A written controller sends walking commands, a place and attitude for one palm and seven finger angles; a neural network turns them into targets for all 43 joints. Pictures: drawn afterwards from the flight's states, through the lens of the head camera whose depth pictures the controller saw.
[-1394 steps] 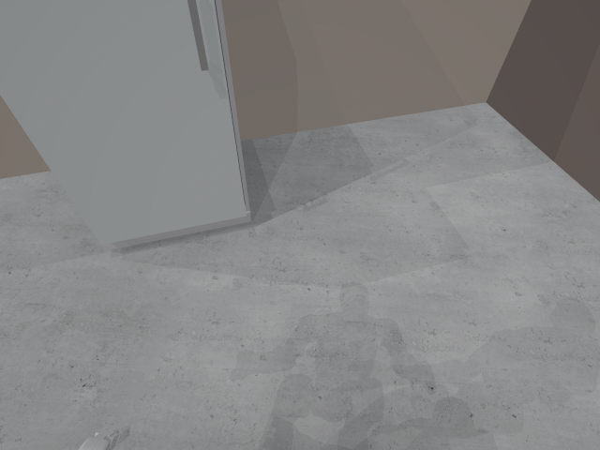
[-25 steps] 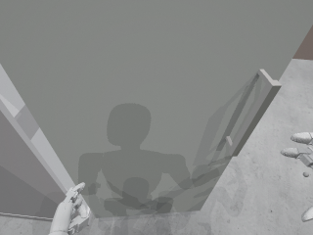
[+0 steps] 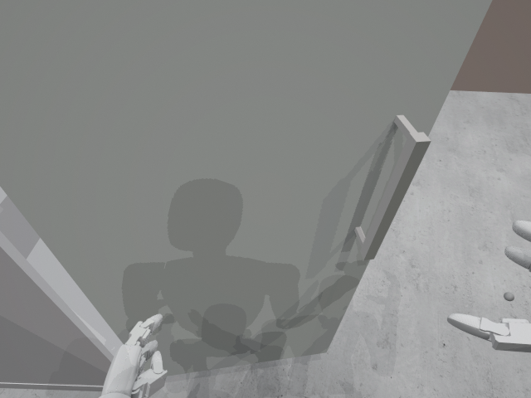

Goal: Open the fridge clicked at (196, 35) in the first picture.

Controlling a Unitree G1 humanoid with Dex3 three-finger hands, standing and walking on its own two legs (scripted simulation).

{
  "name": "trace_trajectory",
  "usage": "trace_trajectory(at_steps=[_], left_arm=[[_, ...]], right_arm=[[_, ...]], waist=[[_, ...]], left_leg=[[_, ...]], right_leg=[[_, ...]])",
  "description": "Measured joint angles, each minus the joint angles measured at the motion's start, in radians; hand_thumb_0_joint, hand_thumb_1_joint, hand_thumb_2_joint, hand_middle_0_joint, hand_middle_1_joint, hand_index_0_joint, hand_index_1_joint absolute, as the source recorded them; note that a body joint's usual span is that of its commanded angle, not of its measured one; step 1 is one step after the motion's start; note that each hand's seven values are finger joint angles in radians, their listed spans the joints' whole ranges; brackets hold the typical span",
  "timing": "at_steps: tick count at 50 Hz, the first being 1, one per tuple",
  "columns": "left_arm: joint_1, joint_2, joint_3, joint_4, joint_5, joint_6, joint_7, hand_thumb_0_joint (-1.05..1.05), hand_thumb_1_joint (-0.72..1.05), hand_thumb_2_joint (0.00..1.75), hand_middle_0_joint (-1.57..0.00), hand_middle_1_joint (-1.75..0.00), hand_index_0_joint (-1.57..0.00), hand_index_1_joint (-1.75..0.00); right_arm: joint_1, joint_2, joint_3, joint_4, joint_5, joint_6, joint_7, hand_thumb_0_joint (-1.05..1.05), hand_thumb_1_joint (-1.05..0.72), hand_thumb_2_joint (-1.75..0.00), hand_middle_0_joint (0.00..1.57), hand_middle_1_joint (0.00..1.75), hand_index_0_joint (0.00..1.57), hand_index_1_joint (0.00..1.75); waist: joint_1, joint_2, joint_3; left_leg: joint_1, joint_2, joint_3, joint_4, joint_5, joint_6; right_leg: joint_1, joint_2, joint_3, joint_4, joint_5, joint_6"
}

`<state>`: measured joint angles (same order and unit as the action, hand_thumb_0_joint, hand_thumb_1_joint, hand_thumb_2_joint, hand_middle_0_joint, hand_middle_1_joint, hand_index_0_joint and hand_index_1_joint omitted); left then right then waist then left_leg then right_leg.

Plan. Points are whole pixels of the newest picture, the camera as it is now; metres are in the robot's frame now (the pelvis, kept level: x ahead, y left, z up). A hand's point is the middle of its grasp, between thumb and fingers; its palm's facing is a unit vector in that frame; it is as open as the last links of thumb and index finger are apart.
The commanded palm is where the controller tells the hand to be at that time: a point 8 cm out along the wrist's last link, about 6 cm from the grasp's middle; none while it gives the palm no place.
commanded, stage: draw the hand back to the body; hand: right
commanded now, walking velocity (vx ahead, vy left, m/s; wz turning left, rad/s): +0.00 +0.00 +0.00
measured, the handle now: (382, 197) +0.37 -0.19 +0.13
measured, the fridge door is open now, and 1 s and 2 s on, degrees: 80 80 80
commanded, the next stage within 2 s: step back with the hand held close in 0.84 s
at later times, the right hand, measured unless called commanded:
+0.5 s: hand (494, 280) +0.21 -0.25 +0.17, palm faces +0.47 +0.79 -0.39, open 8.4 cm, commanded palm +0.16 -0.28 +0.19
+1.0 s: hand (481, 281) +0.21 -0.24 +0.17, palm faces +0.46 +0.80 -0.39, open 7.4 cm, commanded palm +0.16 -0.26 +0.19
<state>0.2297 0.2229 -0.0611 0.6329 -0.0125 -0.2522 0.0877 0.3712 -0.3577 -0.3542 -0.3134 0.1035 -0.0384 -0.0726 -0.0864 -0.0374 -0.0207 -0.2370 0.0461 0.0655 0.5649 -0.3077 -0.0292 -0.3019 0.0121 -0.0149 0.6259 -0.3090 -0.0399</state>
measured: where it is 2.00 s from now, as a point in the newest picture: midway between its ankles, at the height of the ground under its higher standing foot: outside the picture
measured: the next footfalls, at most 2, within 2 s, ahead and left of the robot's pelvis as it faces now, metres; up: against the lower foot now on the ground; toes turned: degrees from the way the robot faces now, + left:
left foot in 2.00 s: -0.14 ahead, +0.13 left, +0.00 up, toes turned +1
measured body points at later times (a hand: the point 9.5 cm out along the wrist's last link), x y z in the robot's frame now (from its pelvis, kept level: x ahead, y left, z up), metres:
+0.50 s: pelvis +0.01 +0.02 +0.01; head -0.01 +0.04 +0.46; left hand +0.20 +0.25 -0.07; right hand +0.18 -0.29 +0.19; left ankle -0.01 +0.14 -0.73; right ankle +0.02 -0.09 -0.73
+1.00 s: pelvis +0.01 +0.03 +0.01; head +0.00 +0.06 +0.46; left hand +0.20 +0.26 -0.07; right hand +0.18 -0.28 +0.19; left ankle -0.01 +0.14 -0.73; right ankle +0.02 -0.09 -0.73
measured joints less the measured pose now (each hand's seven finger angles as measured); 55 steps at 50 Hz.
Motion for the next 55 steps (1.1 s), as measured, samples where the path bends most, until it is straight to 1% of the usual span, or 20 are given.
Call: trace_trajectory(at_steps=[3,8,17,25,29,37,50,53,55], left_arm=[[-0.003,-0.011,-0.001,0.02,0.003,0.026,-0.001,0.02,0.9,0.9,-0.21,-0.3,-0.2,-0.3],[-0.01,-0.012,0.004,0.033,0.005,0.056,-0.005,0.02,0.9,0.9,-0.21,-0.3,-0.2,-0.3],[-0.021,0.007,0.031,0.021,0.003,0.086,-0.01,0.02,0.9,0.9,-0.21,-0.3,-0.2,-0.3],[-0.027,0.023,0.049,0.018,0.0,0.097,-0.002,0.02,0.9,0.9,-0.2,-0.3,-0.2,-0.3],[-0.031,0.022,0.051,0.019,-0.001,0.098,0.002,0.02,0.91,0.9,-0.2,-0.3,-0.2,-0.3],[-0.035,0.012,0.047,0.022,0.0,0.096,0.007,0.02,0.9,0.9,-0.2,-0.3,-0.2,-0.3],[-0.031,0.007,0.042,0.017,0.001,0.104,0.006,0.02,0.9,0.9,-0.2,-0.3,-0.2,-0.3],[-0.046,0.015,0.042,0.001,0.004,0.132,-0.002,0.02,0.9,0.9,-0.2,-0.3,-0.2,-0.3],[-0.058,0.016,0.045,-0.014,0.004,0.158,-0.007,0.02,0.9,0.9,-0.2,-0.3,-0.2,-0.3]], right_arm=[[0.008,-0.001,0.007,0.0,-0.017,-0.009,-0.033,-0.01,0.13,-0.4,0.25,0.9,0.24,0.91],[0.001,-0.003,0.008,0.007,-0.03,-0.01,-0.053,0.0,-0.04,-0.49,0.24,0.8,0.23,0.8],[0.042,-0.01,0.008,-0.032,-0.03,-0.026,-0.045,0.0,-0.37,-0.64,0.23,0.61,0.23,0.61],[0.059,-0.007,0.003,-0.054,-0.028,-0.034,-0.043,0.01,-0.65,-0.78,0.22,0.44,0.22,0.44],[0.062,-0.004,0.006,-0.053,-0.027,-0.041,-0.042,0.01,-0.76,-0.84,0.22,0.38,0.21,0.38],[0.053,0.002,0.01,-0.034,-0.026,-0.039,-0.039,0.01,-0.86,-0.88,0.22,0.32,0.21,0.32],[0.052,0.001,0.005,-0.033,-0.025,-0.041,-0.029,0.02,-0.89,-0.9,0.22,0.3,0.21,0.3],[0.038,0.001,-0.017,-0.055,-0.039,-0.081,-0.03,0.02,-0.89,-0.9,0.22,0.3,0.21,0.3],[0.044,-0.004,-0.027,-0.075,-0.045,-0.1,-0.033,0.02,-0.89,-0.9,0.21,0.3,0.21,0.3]], waist=[[-0.004,-0.004,0.004],[-0.002,-0.013,0.012],[0.011,-0.017,0.012],[0.006,-0.017,0.016],[0.004,-0.019,0.018],[0.003,-0.024,0.025],[0.005,-0.025,0.029],[0.019,-0.023,0.038],[0.032,-0.013,0.046]], left_leg=[[0.021,0.007,-0.003,-0.016,0.003,-0.003],[0.057,0.009,-0.007,-0.042,0.008,-0.003],[0.098,-0.003,-0.011,-0.081,0.018,0.007],[0.115,-0.021,-0.003,-0.096,0.021,0.022],[0.119,-0.027,0.001,-0.098,0.021,0.029],[0.126,-0.036,0.005,-0.1,0.021,0.038],[0.127,-0.039,0.007,-0.108,0.023,0.038],[0.098,-0.045,0.014,-0.108,0.034,0.035],[0.069,-0.04,0.012,-0.096,0.037,0.03]], right_leg=[[0.027,0.007,-0.004,-0.028,0.009,-0.002],[0.071,0.011,-0.008,-0.068,0.02,0.001],[0.121,-0.001,-0.012,-0.117,0.034,0.014],[0.135,-0.018,-0.003,-0.129,0.037,0.028],[0.139,-0.024,0.001,-0.131,0.038,0.035],[0.147,-0.032,0.005,-0.135,0.041,0.043],[0.143,-0.035,0.007,-0.136,0.041,0.043],[0.096,-0.04,0.014,-0.101,0.034,0.036],[0.069,-0.036,0.013,-0.091,0.036,0.037]])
